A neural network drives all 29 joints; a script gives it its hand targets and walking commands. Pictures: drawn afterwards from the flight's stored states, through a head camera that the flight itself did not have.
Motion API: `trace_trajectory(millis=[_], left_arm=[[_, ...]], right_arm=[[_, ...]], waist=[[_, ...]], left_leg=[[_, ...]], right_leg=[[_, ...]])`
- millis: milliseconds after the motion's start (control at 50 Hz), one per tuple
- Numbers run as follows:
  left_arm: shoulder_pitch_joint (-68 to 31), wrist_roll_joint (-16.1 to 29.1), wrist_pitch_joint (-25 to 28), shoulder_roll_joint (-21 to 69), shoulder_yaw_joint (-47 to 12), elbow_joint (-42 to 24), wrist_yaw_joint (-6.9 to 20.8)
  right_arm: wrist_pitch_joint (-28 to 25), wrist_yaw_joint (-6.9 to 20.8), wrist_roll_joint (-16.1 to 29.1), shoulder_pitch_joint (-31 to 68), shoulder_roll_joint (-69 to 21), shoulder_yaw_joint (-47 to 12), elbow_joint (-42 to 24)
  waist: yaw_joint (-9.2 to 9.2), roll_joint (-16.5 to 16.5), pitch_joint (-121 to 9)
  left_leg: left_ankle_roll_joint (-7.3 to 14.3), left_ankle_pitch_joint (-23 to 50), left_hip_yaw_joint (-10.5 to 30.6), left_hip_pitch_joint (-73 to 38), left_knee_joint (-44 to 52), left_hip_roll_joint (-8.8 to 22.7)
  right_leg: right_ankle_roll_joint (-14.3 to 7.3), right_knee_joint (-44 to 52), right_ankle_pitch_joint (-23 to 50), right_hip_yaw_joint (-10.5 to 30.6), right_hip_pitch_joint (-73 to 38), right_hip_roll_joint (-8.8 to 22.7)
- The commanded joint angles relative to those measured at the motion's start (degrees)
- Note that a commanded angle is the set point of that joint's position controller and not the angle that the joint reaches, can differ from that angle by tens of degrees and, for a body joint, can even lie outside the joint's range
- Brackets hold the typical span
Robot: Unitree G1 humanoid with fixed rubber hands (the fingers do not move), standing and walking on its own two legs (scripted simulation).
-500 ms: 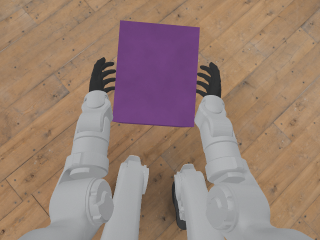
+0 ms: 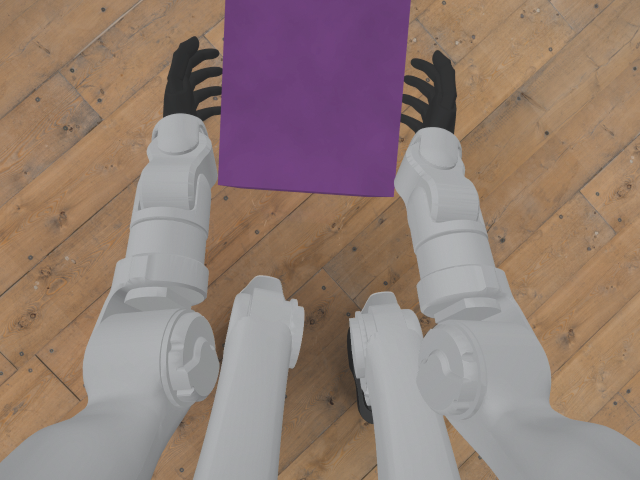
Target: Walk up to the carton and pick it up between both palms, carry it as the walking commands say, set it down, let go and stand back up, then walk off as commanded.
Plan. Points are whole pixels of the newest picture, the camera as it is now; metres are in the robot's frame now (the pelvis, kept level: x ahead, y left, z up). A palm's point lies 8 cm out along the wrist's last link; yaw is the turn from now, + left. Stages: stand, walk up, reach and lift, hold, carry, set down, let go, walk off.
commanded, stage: set down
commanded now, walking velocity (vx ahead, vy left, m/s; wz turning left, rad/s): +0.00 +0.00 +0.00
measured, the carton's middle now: (311, 96) +0.55 +0.06 -0.19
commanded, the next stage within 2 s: none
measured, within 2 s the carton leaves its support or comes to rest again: rests again in 1.68 s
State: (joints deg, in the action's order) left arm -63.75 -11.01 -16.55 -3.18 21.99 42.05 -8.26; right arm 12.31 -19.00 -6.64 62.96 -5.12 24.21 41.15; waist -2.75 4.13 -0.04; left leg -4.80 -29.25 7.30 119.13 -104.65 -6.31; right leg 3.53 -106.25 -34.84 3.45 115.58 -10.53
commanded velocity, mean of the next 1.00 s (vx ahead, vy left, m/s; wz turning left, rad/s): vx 0.00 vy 0.00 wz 0.00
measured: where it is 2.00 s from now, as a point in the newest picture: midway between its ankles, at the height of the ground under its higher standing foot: (306, 376)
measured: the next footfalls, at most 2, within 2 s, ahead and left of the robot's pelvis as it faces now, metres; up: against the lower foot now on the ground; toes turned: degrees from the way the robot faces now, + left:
none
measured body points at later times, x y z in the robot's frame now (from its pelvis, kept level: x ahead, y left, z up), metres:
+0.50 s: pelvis -0.03 +0.00 -0.06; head +0.35 +0.05 +0.17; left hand +0.52 +0.20 -0.24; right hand +0.52 -0.08 -0.23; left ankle +0.11 +0.13 -0.44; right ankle +0.08 -0.12 -0.44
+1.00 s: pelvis -0.01 +0.00 -0.09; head +0.38 +0.03 +0.12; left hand +0.53 +0.20 -0.30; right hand +0.54 -0.09 -0.30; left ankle +0.11 +0.13 -0.44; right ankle +0.08 -0.12 -0.44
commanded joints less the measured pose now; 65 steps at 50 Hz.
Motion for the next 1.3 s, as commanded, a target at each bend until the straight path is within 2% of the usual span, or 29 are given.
trace_trajectory(millis=[0,60,80,140,160,240,280,340,400,440,460,480,500,540,600,620,660,740,760,820,840,860,960,1040,1060,1080,1120,1220,1280], left_arm=[[-38.52,7.74,2.18,54.46,-29.11,-2.82,16.43],[-40.73,9.10,2.19,53.85,-30.45,-3.31,16.37],[-42.32,10.03,2.29,53.90,-30.49,-3.66,16.40],[-43.95,11.06,1.99,52.67,-32.44,-3.59,16.09],[-46.20,12.47,2.42,52.50,-33.86,-6.65,16.22],[-52.19,15.24,1.72,49.80,-37.87,-8.17,15.60],[-55.89,17.43,1.35,48.43,-39.10,-10.26,15.56],[-59.33,19.62,1.23,47.04,-41.32,-16.81,14.52],[-59.82,20.53,1.29,46.37,-40.08,-13.50,14.46],[-61.58,20.30,1.75,46.41,-37.86,-11.30,14.87],[-60.94,19.11,1.70,45.17,-36.77,-9.34,15.09],[-62.15,19.32,1.97,44.93,-36.15,-8.44,15.26],[-61.77,18.40,1.91,44.34,-34.56,-5.88,15.66],[-59.77,16.69,1.89,44.02,-31.73,-1.65,16.59],[-59.73,15.65,2.22,42.98,-29.71,-0.16,17.51],[-60.27,15.76,2.19,42.80,-29.26,-0.03,17.86],[-58.99,15.48,2.47,42.87,-27.92,0.50,18.62],[-59.88,17.05,3.72,39.15,-27.29,1.02,19.06],[-59.97,16.68,3.86,37.57,-26.59,0.98,19.15],[-60.42,17.92,4.70,36.03,-26.78,0.73,19.32],[-60.21,17.87,4.90,35.31,-26.52,1.01,19.44],[-59.98,18.69,5.14,34.80,-26.78,0.87,19.33],[-59.31,20.20,6.50,33.31,-27.35,-0.54,18.73],[-57.15,20.18,6.55,33.84,-27.20,0.76,18.62],[-56.03,19.37,6.53,31.02,-25.76,1.80,19.40],[-56.86,18.94,6.71,30.85,-25.88,0.18,19.64],[-57.45,19.25,6.69,31.34,-26.04,-0.31,19.91],[-61.37,21.11,6.96,32.09,-28.86,-1.75,20.22],[-62.81,21.83,6.83,31.81,-28.34,0.86,20.35]], right_arm=[[-0.37,20.93,6.07,42.18,-50.30,-31.86,-0.20],[-0.26,21.03,7.15,44.64,-49.42,-32.93,-1.26],[-0.30,21.01,7.24,46.65,-49.37,-33.75,-2.29],[0.01,20.81,9.07,50.29,-47.74,-35.03,-4.61],[0.27,20.83,9.77,51.36,-47.66,-36.86,-5.96],[1.84,21.36,11.29,55.32,-45.68,-38.32,-7.65],[2.80,21.39,12.42,57.72,-44.69,-40.07,-8.83],[2.91,20.82,16.47,63.40,-43.94,-42.92,-15.83],[3.11,20.66,16.66,64.91,-43.73,-42.37,-12.71],[3.15,20.78,15.08,64.21,-42.14,-39.74,-8.38],[2.73,20.65,15.50,65.17,-42.16,-39.30,-8.43],[2.79,20.92,14.20,64.40,-41.65,-37.65,-6.21],[2.66,21.24,13.99,64.70,-41.56,-36.44,-4.22],[2.43,21.70,12.02,62.94,-41.07,-33.78,-0.69],[1.90,22.16,12.10,64.37,-41.28,-32.42,0.51],[1.76,22.19,10.94,63.65,-40.46,-31.08,2.16],[1.46,22.34,10.71,63.77,-40.32,-30.48,2.54],[0.51,21.74,10.63,62.72,-39.34,-30.89,3.60],[0.33,21.54,11.03,63.98,-39.69,-31.20,2.15],[-0.45,21.01,11.77,63.69,-38.84,-31.77,1.19],[-0.59,20.94,12.13,63.32,-38.51,-32.01,1.66],[-0.97,20.58,12.71,63.14,-37.58,-32.78,0.30],[-2.10,20.26,15.77,63.21,-38.12,-35.47,-1.44],[-2.04,20.60,16.56,60.94,-38.49,-36.16,1.45],[-1.50,20.29,16.42,59.55,-41.43,-37.14,3.16],[-1.61,20.38,16.65,59.03,-41.65,-36.80,2.56],[-1.95,20.27,16.81,60.69,-40.63,-36.57,1.49],[-2.47,20.42,15.12,59.77,-38.09,-32.22,3.86],[-2.64,20.51,13.54,61.00,-36.11,-31.02,4.68]], waist=[[-3.18,-5.09,-70.72],[-2.92,-5.21,-74.17],[-2.50,-3.30,-74.01],[-3.47,-5.22,-79.89],[-3.29,-3.71,-83.73],[-2.06,-5.97,-95.59],[-1.07,-5.26,-101.65],[-2.68,-7.32,-105.55],[-3.04,-5.08,-97.44],[-2.02,-4.50,-91.70],[-3.39,-5.78,-90.01],[-1.88,-4.45,-87.96],[-2.88,-5.26,-83.75],[-2.38,-4.37,-77.58],[-3.93,-4.00,-76.46],[-2.78,-3.20,-74.04],[-3.88,-2.44,-70.80],[-3.89,0.26,-66.83],[-5.40,0.61,-65.75],[-5.54,0.50,-63.37],[-6.55,-0.07,-62.50],[-5.72,0.75,-64.60],[-8.01,1.08,-65.28],[-8.91,1.12,-61.94],[-11.28,3.91,-60.76],[-11.86,2.52,-61.14],[-11.51,1.97,-60.44],[-7.15,-2.09,-57.08],[-5.71,-1.03,-53.67]], left_leg=[[2.01,23.69,-10.91,-47.17,6.74,-1.92],[1.79,22.97,-10.91,-48.17,5.63,-1.86],[1.90,22.96,-10.96,-46.61,4.78,-1.75],[1.84,22.78,-11.15,-49.74,2.99,-1.54],[2.00,23.62,-11.34,-49.50,1.89,-1.45],[1.52,21.98,-11.72,-56.45,-0.21,-1.35],[1.98,25.46,-11.73,-60.74,-2.46,-1.01],[2.51,32.21,-11.98,-65.66,-4.73,-0.83],[3.07,27.41,-12.11,-59.16,-5.07,-0.53],[3.09,23.64,-12.43,-53.95,-5.50,-0.40],[3.16,22.87,-12.99,-53.08,-5.67,-0.34],[3.16,21.64,-12.52,-52.13,-5.83,-0.31],[3.38,19.47,-12.73,-50.49,-5.71,-0.27],[3.50,17.74,-13.05,-45.11,-6.04,-0.02],[3.80,17.77,-13.54,-44.54,-7.28,0.27],[3.71,16.65,-13.04,-42.22,-6.83,0.28],[3.82,17.74,-13.13,-40.10,-7.97,0.18],[4.31,19.48,-12.76,-37.46,-10.13,0.12],[4.54,21.02,-12.55,-37.48,-10.39,0.08],[4.52,21.59,-12.56,-35.50,-11.67,0.14],[4.39,22.59,-12.84,-34.88,-12.27,0.11],[4.40,24.04,-12.34,-35.73,-13.19,0.21],[4.66,29.43,-11.74,-36.94,-14.81,0.04],[4.93,29.14,-11.45,-36.38,-15.07,0.10],[5.45,27.34,-11.76,-33.58,-14.82,0.36],[5.10,28.00,-12.38,-32.31,-14.99,0.43],[5.00,27.69,-12.58,-31.63,-14.61,0.33],[4.56,27.62,-11.18,-35.16,-14.74,0.44],[4.37,24.69,-10.86,-34.25,-15.11,0.56]], right_leg=[[-1.05,8.29,17.77,-7.66,-26.38,-2.79],[-1.12,6.63,16.37,-8.42,-25.32,-2.58],[-1.08,6.05,16.66,-8.67,-25.17,-2.44],[-1.22,4.04,16.28,-8.89,-26.92,-2.04],[-1.13,3.60,17.67,-8.76,-29.18,-1.81],[-1.59,1.06,17.05,-10.15,-33.82,-0.77],[-1.65,-0.62,20.45,-10.44,-39.30,-0.29],[-2.37,-2.57,24.44,-9.49,-38.54,-0.82],[-1.83,-3.05,20.56,-9.27,-35.49,-0.38],[-2.16,-3.18,17.65,-8.90,-33.01,-0.04],[-1.93,-3.23,17.20,-8.80,-32.13,-0.02],[-2.01,-3.83,16.10,-9.46,-30.83,-0.07],[-2.20,-4.01,13.93,-9.44,-28.63,0.00],[-2.33,-3.54,12.95,-9.03,-26.20,-0.01],[-2.03,-4.89,13.32,-9.32,-25.68,0.03],[-2.06,-5.14,12.54,-9.73,-25.24,-0.03],[-2.01,-5.76,13.12,-9.15,-24.07,-0.02],[-1.45,-6.99,15.94,-8.86,-25.34,0.32],[-1.22,-7.73,17.39,-8.74,-24.87,0.25],[-1.04,-8.83,20.39,-7.82,-27.20,0.41],[-1.23,-8.95,21.15,-7.48,-26.19,0.41],[-1.16,-10.10,23.54,-7.55,-28.33,0.50],[-1.39,-12.19,29.30,-6.83,-29.77,0.33],[-1.47,-12.65,28.04,-6.64,-27.29,0.05],[-0.95,-12.54,28.44,-6.24,-28.75,0.04],[-1.20,-13.06,30.42,-5.51,-29.83,-0.30],[-1.33,-12.93,29.74,-5.86,-29.29,-0.45],[-2.52,-13.66,24.32,-7.31,-22.59,-0.94],[-2.87,-13.36,20.70,-7.40,-20.96,-0.48]])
